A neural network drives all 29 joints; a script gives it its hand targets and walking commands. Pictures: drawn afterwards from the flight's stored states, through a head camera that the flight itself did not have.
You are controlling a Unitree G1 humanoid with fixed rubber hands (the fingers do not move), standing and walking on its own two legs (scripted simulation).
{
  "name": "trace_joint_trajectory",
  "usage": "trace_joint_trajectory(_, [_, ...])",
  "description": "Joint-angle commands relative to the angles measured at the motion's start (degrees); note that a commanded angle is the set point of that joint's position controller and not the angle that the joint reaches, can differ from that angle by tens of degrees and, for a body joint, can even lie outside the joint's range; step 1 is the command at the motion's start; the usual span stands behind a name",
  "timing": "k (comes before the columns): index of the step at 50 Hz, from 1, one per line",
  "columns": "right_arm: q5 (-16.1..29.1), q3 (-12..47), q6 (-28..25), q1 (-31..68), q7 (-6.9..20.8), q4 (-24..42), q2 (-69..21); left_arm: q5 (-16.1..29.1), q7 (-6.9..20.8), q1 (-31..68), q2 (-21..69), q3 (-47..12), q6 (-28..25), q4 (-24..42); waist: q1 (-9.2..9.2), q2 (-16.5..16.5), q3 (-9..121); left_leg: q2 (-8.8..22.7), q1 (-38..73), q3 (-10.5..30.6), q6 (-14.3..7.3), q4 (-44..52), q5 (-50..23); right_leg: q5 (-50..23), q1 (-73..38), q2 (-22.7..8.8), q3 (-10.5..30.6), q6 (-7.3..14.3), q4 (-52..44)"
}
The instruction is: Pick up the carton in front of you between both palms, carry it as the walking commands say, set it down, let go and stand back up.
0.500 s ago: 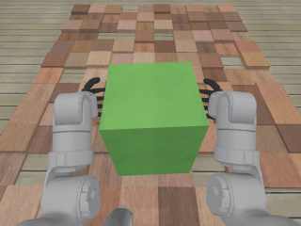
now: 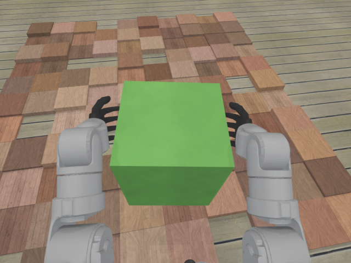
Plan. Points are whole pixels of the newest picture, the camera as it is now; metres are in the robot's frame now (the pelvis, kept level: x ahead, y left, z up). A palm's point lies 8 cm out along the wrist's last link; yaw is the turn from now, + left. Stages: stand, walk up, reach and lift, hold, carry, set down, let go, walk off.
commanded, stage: carry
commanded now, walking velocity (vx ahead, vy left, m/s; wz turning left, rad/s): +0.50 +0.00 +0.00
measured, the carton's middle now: (170, 149) +0.38 -0.02 +0.03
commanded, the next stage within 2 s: none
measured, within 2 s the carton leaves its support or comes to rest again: neither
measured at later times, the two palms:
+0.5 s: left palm (86, 58) +0.64 +0.19 +0.11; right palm (192, 52) +0.64 -0.11 +0.12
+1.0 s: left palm (100, 4) +0.95 +0.18 +0.13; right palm (183, 4) +0.94 -0.11 +0.13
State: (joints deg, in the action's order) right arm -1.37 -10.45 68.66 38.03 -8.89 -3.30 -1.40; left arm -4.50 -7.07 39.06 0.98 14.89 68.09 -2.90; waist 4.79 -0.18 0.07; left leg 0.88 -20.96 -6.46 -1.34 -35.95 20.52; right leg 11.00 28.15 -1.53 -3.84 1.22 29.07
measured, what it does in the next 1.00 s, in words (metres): goes down: left foot, then right foot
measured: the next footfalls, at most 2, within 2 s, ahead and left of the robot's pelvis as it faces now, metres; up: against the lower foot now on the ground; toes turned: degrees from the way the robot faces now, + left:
left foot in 0.48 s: +0.43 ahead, +0.10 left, +0.00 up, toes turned +7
right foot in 1.00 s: +0.76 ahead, -0.03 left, -0.02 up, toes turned -5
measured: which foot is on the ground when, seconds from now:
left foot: down 0.00-0.02, up 0.04-0.46, down 0.48-1.00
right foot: down 0.00-0.48, up 0.50-0.98, down 1.00-1.00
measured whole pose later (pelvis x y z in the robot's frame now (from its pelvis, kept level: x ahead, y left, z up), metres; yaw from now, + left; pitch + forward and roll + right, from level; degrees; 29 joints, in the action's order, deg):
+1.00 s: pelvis +0.59 +0.03 -0.02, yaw +2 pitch +4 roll +0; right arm -3.4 -12.7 73.6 37.6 -8.0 1.1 -2.6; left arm -4.7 -8.0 38.6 1.7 13.5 72.6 0.4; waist 2.6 -0.8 4.2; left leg -2.4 -0.2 -5.4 -2.6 -29.6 29.7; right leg -4.2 27.7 0.4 -9.5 3.4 23.3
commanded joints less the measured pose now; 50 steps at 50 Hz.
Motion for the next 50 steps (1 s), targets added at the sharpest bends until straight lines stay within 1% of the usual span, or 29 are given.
trace_joint_trajectory(1, [26.72, 39.78, -1.77, 44.73, 14.45, 5.98, -61.45, 20.43, 11.84, 33.55, 56.18, -35.37, 0.17, 0.10, -5.18, -3.84, 34.75, 4.65, -2.48, 3.62, -2.16, -11.35, -1.03, -6.15, -35.12, -12.56, 12.73, 3.48, -6.46])
trace_joint_trajectory(2, [26.11, 38.66, -1.15, 43.43, 14.51, 3.47, -62.00, 19.52, 11.96, 32.48, 53.36, -35.06, 0.27, -2.61, -5.84, -17.00, 33.93, -2.14, -20.17, 1.39, 0.06, -20.59, 11.86, -9.83, -46.85, -21.58, 30.87, 10.82, -7.06])
trace_joint_trajectory(3, [25.47, 37.98, -1.06, 45.22, 14.65, 2.48, -61.24, 19.53, 12.29, 33.12, 53.39, -34.53, 0.25, -3.62, -6.29, -16.05, 32.94, -1.07, -26.94, 4.08, -0.36, -26.59, 15.93, -10.60, -48.88, -22.31, 33.58, 13.10, -6.46])
trace_joint_trajectory(4, [25.23, 37.22, -0.69, 45.25, 14.77, 0.70, -61.65, 20.19, 12.69, 33.69, 54.82, -34.30, 0.49, -4.03, -7.29, -12.08, 30.87, -0.16, -29.41, 5.01, -0.50, -28.83, 13.78, -14.12, -48.41, -20.29, 30.62, 12.31, -5.75])
trace_joint_trajectory(5, [25.02, 36.35, -0.66, 44.91, 14.86, -0.63, -62.55, 20.82, 13.14, 34.66, 55.81, -34.05, 0.55, -3.95, -7.26, -7.71, 29.24, 0.93, -29.65, 5.23, -0.16, -28.72, 10.64, -20.04, -46.59, -18.51, 26.02, 11.25, -5.48])
trace_joint_trajectory(6, [24.69, 35.44, -0.73, 44.55, 14.84, -1.73, -63.41, 21.82, 13.55, 36.79, 57.42, -34.29, 0.49, -3.59, -7.45, -5.69, 28.34, 1.83, -28.90, 5.33, 0.27, -26.71, 7.45, -23.39, -44.98, -17.33, 22.84, 10.03, -5.86])
trace_joint_trajectory(8, [24.03, 34.38, -1.03, 45.09, 14.29, -1.67, -64.61, 24.19, 14.24, 41.38, 60.18, -35.04, 0.21, -1.84, -7.22, -6.60, 27.67, 1.73, -25.99, 4.71, 1.35, -22.53, 3.31, -26.15, -42.94, -15.01, 17.82, 8.07, -7.52])
trace_joint_trajectory(11, [22.23, 33.10, -1.00, 45.12, 12.59, -0.57, -64.10, 26.98, 14.86, 44.86, 62.28, -35.78, 0.38, -0.37, -7.21, -7.71, 27.20, 1.08, -23.82, 3.17, 2.00, -18.35, -2.46, -24.49, -40.57, -13.31, 13.51, 8.35, -9.61])
trace_joint_trajectory(14, [19.59, 31.22, -0.41, 42.15, 11.47, -2.13, -62.25, 27.97, 15.36, 43.65, 62.86, -35.43, 0.68, -2.43, -7.99, -7.66, 24.80, 1.71, -23.18, 2.52, 2.08, -10.91, -9.08, -23.68, -39.55, -12.12, 10.80, 8.18, -10.19])
trace_joint_trajectory(17, [17.83, 29.60, -0.24, 40.68, 11.50, -4.23, -60.98, 28.19, 15.82, 42.98, 63.33, -35.16, 0.40, -4.82, -8.81, -7.86, 21.84, 0.84, -19.37, 0.52, 1.19, -2.52, -14.14, -26.68, -37.67, -11.40, 8.24, 7.42, -9.81])
trace_joint_trajectory(19, [17.46, 28.81, -0.26, 40.98, 11.87, -4.87, -60.44, 28.34, 15.92, 43.46, 63.94, -35.24, 0.05, -5.80, -8.82, -8.48, 19.98, 0.30, -15.08, -0.48, 0.01, 3.17, -17.29, -29.24, -35.78, -10.90, 6.17, 6.02, -9.40])
trace_joint_trajectory(21, [17.64, 28.14, -0.35, 41.69, 12.32, -5.19, -60.24, 28.46, 15.81, 43.87, 64.68, -35.34, -0.33, -6.52, -7.53, -8.91, 20.23, -0.75, -6.12, -1.91, -1.53, 8.03, -19.36, -33.84, -32.79, -10.49, 3.65, 4.18, -6.28])
trace_joint_trajectory(22, [17.84, 27.79, -0.46, 41.77, 12.60, -5.46, -60.32, 28.59, 15.67, 44.34, 65.25, -35.55, -0.56, -6.66, -5.12, -8.26, 22.75, -1.79, 3.93, -3.16, -2.19, 10.41, -20.85, -35.83, -28.92, -9.68, 1.27, 2.74, -0.06])
trace_joint_trajectory(23, [18.21, 27.57, -0.62, 41.70, 12.99, -5.69, -60.28, 28.31, 15.48, 44.63, 65.63, -35.71, -0.91, -6.54, -2.81, -5.08, 26.41, -1.41, 16.25, -2.92, -2.31, 11.12, -19.17, -30.17, -22.76, -7.43, -0.53, 1.36, 9.01])
trace_joint_trajectory(24, [18.53, 27.11, -0.75, 41.08, 13.53, -6.21, -60.19, 27.67, 15.28, 44.28, 65.10, -35.37, -1.17, -6.49, -1.90, 2.05, 30.31, 7.40, 28.36, 6.48, -2.48, 8.85, -18.65, -9.42, -11.45, -5.42, -0.79, -0.07, 21.20])
trace_joint_trajectory(25, [17.75, 26.01, -1.15, 41.38, 13.71, -7.32, -58.80, 27.45, 15.06, 43.72, 67.02, -35.04, -0.73, -8.21, -3.27, 15.84, 33.66, 22.50, 41.44, 31.36, -10.57, 10.22, -25.68, 19.53, 5.83, 2.85, 0.09, -2.30, 35.43])
trace_joint_trajectory(26, [18.36, 26.68, -1.47, 40.35, 13.93, -8.04, -59.99, 26.98, 14.81, 44.13, 66.35, -34.91, -0.83, -8.17, -2.37, 16.14, 32.74, 21.35, 40.82, 35.34, -13.36, 13.37, -19.76, 20.36, 12.64, 2.71, 4.30, -1.34, 42.39])
trace_joint_trajectory(27, [19.21, 27.05, -2.02, 41.04, 14.24, -6.03, -60.84, 27.36, 14.61, 45.52, 67.07, -35.47, -1.00, -6.69, -2.09, 13.48, 30.56, 18.84, 36.75, 31.48, -12.24, 14.37, -18.47, 18.28, 14.29, 0.75, 4.91, -0.15, 42.88])
trace_joint_trajectory(28, [20.39, 27.90, -2.28, 43.77, 14.46, -3.32, -62.12, 27.86, 14.24, 46.58, 67.72, -35.76, -1.30, -5.20, -2.50, 8.03, 29.35, 17.54, 33.27, 27.58, -10.72, 14.81, -19.64, 14.62, 13.86, -0.99, 5.15, 0.07, 41.24])
trace_joint_trajectory(29, [21.85, 29.19, -2.43, 46.05, 14.54, -0.71, -63.52, 28.17, 13.75, 46.69, 68.28, -36.00, -1.56, -3.66, -2.78, 5.99, 28.62, 16.75, 29.86, 24.36, -9.57, 15.72, -21.99, 11.78, 12.62, -2.48, 5.21, -0.26, 38.60])
trace_joint_trajectory(32, [24.81, 32.03, -2.44, 48.57, 14.55, 4.37, -65.19, 27.59, 11.94, 44.86, 67.82, -36.89, -1.65, 0.00, -3.14, 6.47, 30.39, 15.16, 27.35, 17.46, -9.10, 16.86, -26.85, 8.49, 10.31, -2.74, 3.07, -1.59, 33.87])
trace_joint_trajectory(35, [25.98, 33.71, -1.90, 48.37, 14.58, 7.49, -64.56, 26.15, 10.40, 42.07, 66.11, -37.69, -1.29, 2.16, -2.35, 7.10, 30.90, 13.76, 31.16, 14.04, -9.61, 16.15, -34.11, 4.29, 14.39, -2.30, 1.26, -2.06, 29.68])
trace_joint_trajectory(39, [26.06, 34.76, -0.62, 46.75, 14.80, 9.43, -61.99, 24.42, 9.51, 40.05, 62.89, -38.31, -0.08, 3.94, -1.13, 6.66, 28.60, 11.83, 36.20, 11.39, -9.20, 14.73, -41.94, -1.53, 19.72, -1.78, -0.19, -1.33, 22.62])
trace_joint_trajectory(43, [24.06, 34.36, 1.23, 41.50, 15.67, 7.14, -60.74, 22.46, 10.23, 35.94, 60.80, -38.13, 1.78, 2.77, -0.53, 6.43, 25.04, 9.20, 36.99, 7.46, -7.85, 13.40, -49.34, -9.97, 15.61, 0.77, -3.65, -0.05, 9.58])
trace_joint_trajectory(45, [23.57, 34.47, 1.93, 40.76, 16.05, 7.49, -60.45, 22.51, 10.94, 36.40, 60.51, -38.37, 2.71, 3.77, -0.16, 7.84, 23.31, 8.63, 38.04, 6.03, -7.04, 12.31, -51.86, -14.28, 12.44, 1.87, -5.04, 0.90, 2.65])
trace_joint_trajectory(47, [23.46, 34.53, 2.91, 40.37, 16.14, 9.23, -60.06, 22.79, 11.51, 36.55, 60.19, -38.21, 3.91, 5.47, -0.89, 9.13, 23.13, 8.30, 35.18, 3.99, -5.17, 9.61, -57.83, -16.81, 2.68, 3.53, -6.27, 2.48, -3.52])
trace_joint_trajectory(48, [23.30, 34.54, 3.55, 39.81, 16.14, 10.08, -59.75, 22.74, 11.73, 35.55, 59.67, -37.82, 4.57, 6.04, -2.06, 10.10, 24.31, 8.33, 33.05, 3.44, -3.90, 5.76, -60.85, -16.04, -4.88, 4.39, -7.04, 2.72, -5.31])
trace_joint_trajectory(49, [23.22, 34.63, 4.22, 38.69, 16.15, 10.68, -59.45, 22.54, 12.01, 34.53, 59.48, -37.47, 5.13, 6.70, -4.79, 8.24, 26.75, 7.38, 28.21, 0.46, -2.22, -3.00, -59.19, -18.72, -16.79, 4.35, -8.24, 2.57, -9.75])
trace_joint_trajectory(50, [23.05, 34.91, 4.74, 37.61, 16.15, 11.20, -59.00, 22.18, 12.43, 32.73, 58.57, -36.71, 5.68, 7.16, -6.73, 4.31, 29.30, 5.75, 17.88, -0.07, -0.71, -12.73, -44.67, -19.23, -30.27, -0.20, -4.29, 1.97, -8.68])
